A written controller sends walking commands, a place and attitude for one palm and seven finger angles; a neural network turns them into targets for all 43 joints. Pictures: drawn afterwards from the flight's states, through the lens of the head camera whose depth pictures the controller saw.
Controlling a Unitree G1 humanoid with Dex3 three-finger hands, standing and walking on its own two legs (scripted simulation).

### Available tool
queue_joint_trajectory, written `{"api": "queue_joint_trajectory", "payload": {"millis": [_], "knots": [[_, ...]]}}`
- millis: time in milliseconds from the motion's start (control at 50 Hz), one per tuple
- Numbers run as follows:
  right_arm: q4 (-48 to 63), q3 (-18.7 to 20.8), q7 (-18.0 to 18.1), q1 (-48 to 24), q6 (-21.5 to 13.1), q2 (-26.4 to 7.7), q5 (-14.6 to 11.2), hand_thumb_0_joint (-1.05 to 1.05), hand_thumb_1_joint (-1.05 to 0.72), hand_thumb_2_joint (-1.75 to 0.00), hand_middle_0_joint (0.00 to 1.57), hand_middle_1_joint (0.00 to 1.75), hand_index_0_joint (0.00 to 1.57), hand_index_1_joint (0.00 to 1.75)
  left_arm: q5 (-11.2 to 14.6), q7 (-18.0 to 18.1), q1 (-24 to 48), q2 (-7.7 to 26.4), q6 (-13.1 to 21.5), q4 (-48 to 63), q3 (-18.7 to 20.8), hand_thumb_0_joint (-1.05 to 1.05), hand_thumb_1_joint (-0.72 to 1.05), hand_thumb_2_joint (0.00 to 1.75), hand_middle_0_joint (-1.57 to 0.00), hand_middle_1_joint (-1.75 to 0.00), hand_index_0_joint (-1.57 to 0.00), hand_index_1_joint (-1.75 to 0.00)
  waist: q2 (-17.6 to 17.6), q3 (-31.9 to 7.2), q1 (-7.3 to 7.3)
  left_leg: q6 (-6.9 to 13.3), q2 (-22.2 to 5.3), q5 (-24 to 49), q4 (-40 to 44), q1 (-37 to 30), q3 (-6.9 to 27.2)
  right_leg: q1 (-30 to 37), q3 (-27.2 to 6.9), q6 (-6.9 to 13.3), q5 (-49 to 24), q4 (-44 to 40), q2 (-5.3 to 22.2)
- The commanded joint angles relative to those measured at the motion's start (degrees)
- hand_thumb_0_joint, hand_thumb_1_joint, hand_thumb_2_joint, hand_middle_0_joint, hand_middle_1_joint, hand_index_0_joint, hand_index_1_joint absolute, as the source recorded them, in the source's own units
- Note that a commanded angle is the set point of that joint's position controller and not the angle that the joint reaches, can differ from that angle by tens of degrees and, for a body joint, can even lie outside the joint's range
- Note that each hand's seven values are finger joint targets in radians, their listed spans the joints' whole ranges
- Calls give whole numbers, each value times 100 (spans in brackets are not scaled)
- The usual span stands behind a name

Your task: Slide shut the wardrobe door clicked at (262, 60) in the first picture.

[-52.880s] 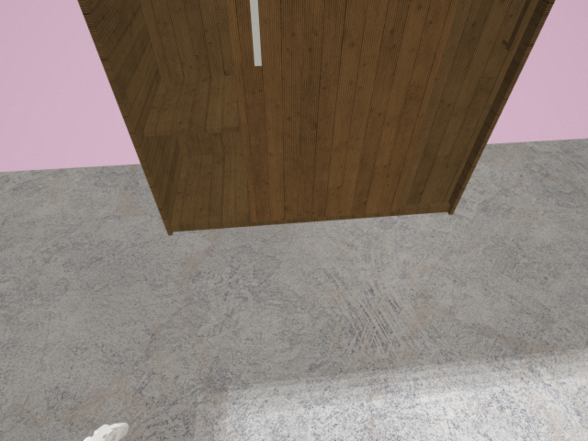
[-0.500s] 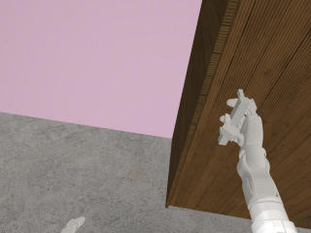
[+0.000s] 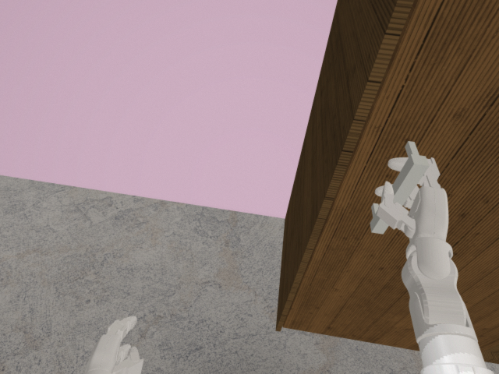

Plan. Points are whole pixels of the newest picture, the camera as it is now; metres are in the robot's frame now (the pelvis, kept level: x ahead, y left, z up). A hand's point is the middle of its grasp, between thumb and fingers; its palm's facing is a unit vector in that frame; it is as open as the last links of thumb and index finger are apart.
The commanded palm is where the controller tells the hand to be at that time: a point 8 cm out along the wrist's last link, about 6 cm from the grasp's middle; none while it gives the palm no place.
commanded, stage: loosen the grip on the handle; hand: right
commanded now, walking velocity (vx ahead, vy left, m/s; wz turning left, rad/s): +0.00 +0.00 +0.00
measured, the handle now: (393, 189) +0.39 -0.23 +0.11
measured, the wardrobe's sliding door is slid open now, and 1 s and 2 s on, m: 0.00 0.00 0.00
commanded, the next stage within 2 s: slip the hand off the handle in 0.64 s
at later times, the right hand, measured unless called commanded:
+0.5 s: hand (390, 204) +0.35 -0.20 +0.13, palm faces +0.27 +0.94 -0.20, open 13.2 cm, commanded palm +0.31 -0.24 +0.14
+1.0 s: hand (409, 207) +0.35 -0.23 +0.12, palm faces +0.27 +0.95 -0.17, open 14.5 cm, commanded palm +0.31 -0.29 +0.13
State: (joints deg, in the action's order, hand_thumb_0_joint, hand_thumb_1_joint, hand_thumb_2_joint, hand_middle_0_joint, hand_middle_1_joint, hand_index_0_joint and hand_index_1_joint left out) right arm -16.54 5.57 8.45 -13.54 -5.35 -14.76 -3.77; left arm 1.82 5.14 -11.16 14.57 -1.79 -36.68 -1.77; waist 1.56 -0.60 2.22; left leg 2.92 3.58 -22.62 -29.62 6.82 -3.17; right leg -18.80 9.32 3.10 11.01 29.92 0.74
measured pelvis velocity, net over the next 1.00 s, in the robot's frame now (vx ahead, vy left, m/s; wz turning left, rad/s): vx -0.03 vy -0.02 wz -0.04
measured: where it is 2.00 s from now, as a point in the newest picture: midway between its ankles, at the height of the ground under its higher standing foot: outside the picture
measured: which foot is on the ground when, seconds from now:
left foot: down 0.00-1.00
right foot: down 0.00-1.00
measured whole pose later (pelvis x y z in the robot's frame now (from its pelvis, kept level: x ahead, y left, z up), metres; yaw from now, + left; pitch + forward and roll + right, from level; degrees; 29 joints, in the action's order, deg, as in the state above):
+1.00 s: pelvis -0.03 -0.02 -0.01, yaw -2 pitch +2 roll +1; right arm -24.6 9.1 5.4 -21.1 -4.9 -17.3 -2.9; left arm 2.0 3.2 -13.8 14.0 3.0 -37.7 -1.7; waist 1.3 -2.8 -1.4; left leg 2.9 3.7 -22.4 -34.0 13.6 -3.0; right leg -26.1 6.9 5.2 9.8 33.6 -0.3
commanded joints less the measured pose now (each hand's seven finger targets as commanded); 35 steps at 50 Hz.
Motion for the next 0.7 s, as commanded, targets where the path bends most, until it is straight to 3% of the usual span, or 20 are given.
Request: {"api": "queue_joint_trajectory", "payload": {"millis": [0, 20, 40, 60, 80, 100, 120, 140, 160, 180, 200, 220, 260, 340, 420, 440, 460, 500, 560, 680], "knots": [[1154, -341, -219, -1520, -368, -507, 134, 0, -90, -90, 45, 140, 45, 140, -36, 51, 366, 576, 210, 783, 169, 0, 90, 90, -20, -30, -20, -30, -276, -1106, -234, -681, -1018, 2599, 416, 718, 788, 1445, -1057, 172, -1635, -87, 1011], [1145, -406, -226, -1536, -365, -429, 137, 0, -90, -90, 45, 140, 45, 140, -39, 45, 372, 562, 214, 797, 157, 0, 90, 90, -20, -30, -20, -30, -187, -1036, -237, -627, -1015, 2343, 460, 687, 800, 1329, -1096, 151, -1485, -141, 1024], [1661, 3308, -101, -5179, -548, -4543, 467, 0, -90, -90, 45, 140, 45, 140, -17, -194, 269, 882, 400, 902, 801, 0, 90, 90, -20, -30, -20, -30, -1167, 160, 22, -861, -982, 4045, 786, 1973, 1279, 1180, -859, 240, -1354, 283, 736], [-897, 457, -540, -4216, 178, -926, 624, 0, -78, -84, 45, 140, 45, 140, -246, -243, 556, 679, 756, 372, 464, 0, 90, 90, -20, -30, -20, -30, -953, -1660, -626, -159, -279, 5046, -499, 1050, 120, 1862, -1031, -12, -3224, -619, 177], [-5, 1128, -570, -2982, 171, -1062, 279, 0, -66, -78, 45, 140, 45, 140, 163, -205, -19, 878, 856, 431, 640, 0, 90, 90, -20, -30, -20, -30, -548, -2318, -444, -224, -94, 3713, -611, 1632, 0, 2827, -1099, 33, -4314, -40, 230], [522, 367, -737, -2399, 117, -218, 209, 0, -54, -73, 45, 140, 45, 140, 119, -304, 15, 717, 969, 585, 573, 0, 90, 90, -20, -30, -20, -30, 865, -2541, -272, -187, -87, 2364, -533, 1958, -19, 3311, -1195, -213, -4848, -53, 342], [1118, 1094, -718, -2354, -11, -922, -60, 0, -42, -67, 45, 140, 45, 140, 32, -335, 40, 847, 972, 537, 653, 0, 90, 90, -20, -30, -20, -30, 1221, -3163, 46, -149, -195, 1395, -21, 1963, 261, 3831, -1297, -335, -4307, 77, 364], [1289, 1030, -680, -2292, -78, -986, -116, 0, -30, -61, 45, 140, 45, 140, -43, -347, 255, 772, 1012, 603, 591, 0, 90, 90, -20, -30, -20, -30, 1118, -2971, 22, -84, -196, 1332, 100, 1797, 250, 3482, -1191, -382, -3191, 25, 308], [1136, 847, -543, -2172, -157, -780, -159, 0, -17, -55, 45, 140, 45, 140, -14, -358, 295, 696, 1017, 623, 516, 0, 90, 90, -20, -30, -20, -30, 627, -2430, -44, -104, -175, 1285, 209, 1679, 191, 2814, -1074, -266, -2031, -28, 217], [926, 583, -410, -2385, -234, -604, -70, 0, -5, -49, 45, 140, 45, 140, -3, -386, 260, 702, 1017, 614, 451, 0, 90, 90, -20, -30, -20, -30, 259, -1891, -230, -165, -165, 1376, 316, 1791, 176, 2258, -990, -156, -1309, -24, 153], [540, 555, -305, -2437, -259, -597, 47, 0, 7, -43, 45, 140, 45, 140, -17, -411, 157, 742, 990, 543, 441, 0, 90, 90, -20, -30, -20, -30, -382, -1453, -380, -199, -166, 1387, 394, 1880, 162, 1823, -955, -83, -986, 20, 158], [332, 420, -238, -2609, -281, -635, 172, 0, 19, -37, 45, 140, 45, 140, -9, -427, 124, 832, 954, 557, 420, 0, 90, 90, -20, -30, -20, -30, -492, -1103, -462, -235, -206, 1362, 381, 2081, 221, 1523, -942, -25, -764, 45, 137], [-123, 525, -105, -2944, -276, -972, 321, 0, 43, -26, 44, 138, 44, 138, 15, -410, 130, 885, 869, 553, 378, 0, 90, 90, -20, -30, -20, -30, -889, -1064, -438, -323, -308, 1277, 369, 1993, 427, 951, -947, 18, -299, 87, 27], [-427, 109, -92, -3839, -502, -826, 402, 0, 55, -20, 38, 132, 38, 132, 96, -380, 174, 784, 851, 539, 321, 0, 90, 90, -20, -30, -20, -30, -130, -1029, -505, -229, -309, -10, 403, 2354, 528, 912, -979, -29, 541, 49, -9], [-710, 80, -136, -4052, -619, -875, 318, 0, 55, -20, 33, 125, 33, 125, 91, -344, 9, 811, 891, 463, 328, 0, 90, 90, -20, -30, -20, -30, -10, -1277, -498, -205, -314, -201, 365, 2369, 602, 822, -1016, -40, 675, 159, -31], [-165, 869, -126, -3874, -659, -1818, 296, 0, 55, -20, 32, 123, 32, 123, 102, -312, 31, 858, 886, 534, 370, 0, 90, 90, -20, -30, -20, -30, 164, -1718, -180, -180, -337, -160, 430, 2007, 709, 987, -1008, -43, 530, 125, 18], [-75, 510, -170, -4033, -625, -1564, 292, 0, 55, -20, 30, 122, 30, 122, 84, -284, 167, 789, 883, 557, 308, 0, 90, 90, -20, -30, -20, -30, 283, -1664, -314, -185, -341, -44, 412, 1991, 720, 984, -950, -24, 478, 112, -3], [-290, 292, -188, -4008, -575, -1136, 161, 0, 55, -20, 28, 118, 28, 118, 93, -263, 54, 746, 917, 483, 294, 0, 90, 90, -20, -30, -20, -30, -210, -1357, -417, -238, -303, 7, 473, 2096, 666, 874, -994, -6, 487, 130, 46], [-405, 513, -197, -3757, -518, -1295, 2, 0, 55, -20, 25, 115, 25, 115, 110, -216, 8, 815, 928, 433, 297, 0, 90, 90, -20, -30, -20, -30, -391, -1169, -384, -273, -308, 225, 527, 2029, 684, 798, -988, 11, 355, 128, 50], [240, 596, -67, -3158, -515, -1228, 95, 0, 55, -20, 25, 115, 25, 115, 18, -256, -115, 787, 943, 531, 341, 0, 90, 90, -20, -30, -20, -30, -32, -1647, -250, -247, -234, 1229, 249, 1933, 439, 1372, -1004, 23, -495, 174, 103]]}}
